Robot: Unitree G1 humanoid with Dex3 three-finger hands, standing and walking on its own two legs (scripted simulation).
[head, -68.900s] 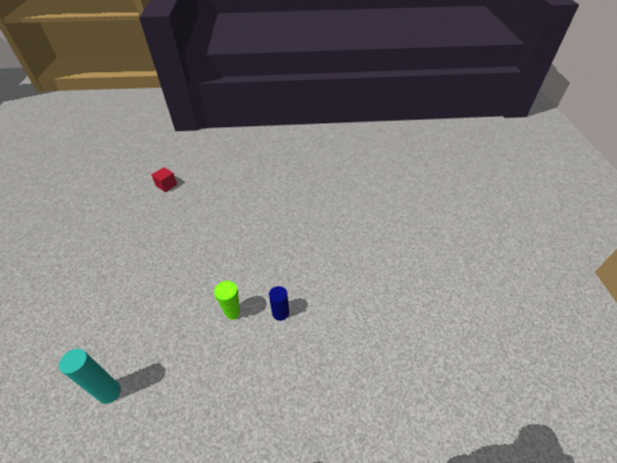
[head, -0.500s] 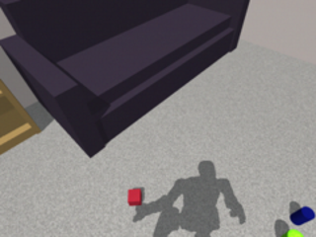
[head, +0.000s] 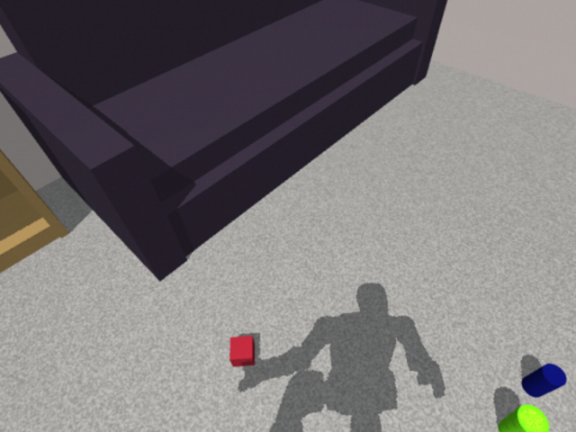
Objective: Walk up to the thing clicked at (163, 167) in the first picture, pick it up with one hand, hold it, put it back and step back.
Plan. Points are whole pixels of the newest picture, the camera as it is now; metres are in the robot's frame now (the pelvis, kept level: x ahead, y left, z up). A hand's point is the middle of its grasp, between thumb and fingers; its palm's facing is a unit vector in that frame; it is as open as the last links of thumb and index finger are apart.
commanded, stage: step back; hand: left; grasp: from above
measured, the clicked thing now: (242, 351) +0.49 +0.20 -0.74
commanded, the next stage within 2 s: none
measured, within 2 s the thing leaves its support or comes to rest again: neither
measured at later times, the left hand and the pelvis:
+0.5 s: hand out of the picture +0.04 +0.32 -0.18, palm faces -0.11 -0.93 -0.34, open 7.4 cm; pelvis -0.09 +0.07 -0.01, yaw -4 degrees
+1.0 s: hand out of the picture -0.09 +0.28 -0.14, palm faces -0.07 -0.91 -0.40, open 7.4 cm; pelvis -0.22 +0.04 -0.01, yaw -4 degrees
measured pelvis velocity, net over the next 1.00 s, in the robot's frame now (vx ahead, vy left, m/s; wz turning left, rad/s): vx -0.22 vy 0.04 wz -0.06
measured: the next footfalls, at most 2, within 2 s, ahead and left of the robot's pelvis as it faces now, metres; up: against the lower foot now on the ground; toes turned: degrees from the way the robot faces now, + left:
right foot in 0.74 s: -0.14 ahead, -0.06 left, +0.00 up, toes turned -4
left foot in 1.14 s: -0.26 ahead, +0.16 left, +0.00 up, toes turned -3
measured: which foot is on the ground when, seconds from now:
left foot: down 0.00-0.76, up 0.78-1.00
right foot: down 0.00-0.22, up 0.24-0.72, down 0.74-1.00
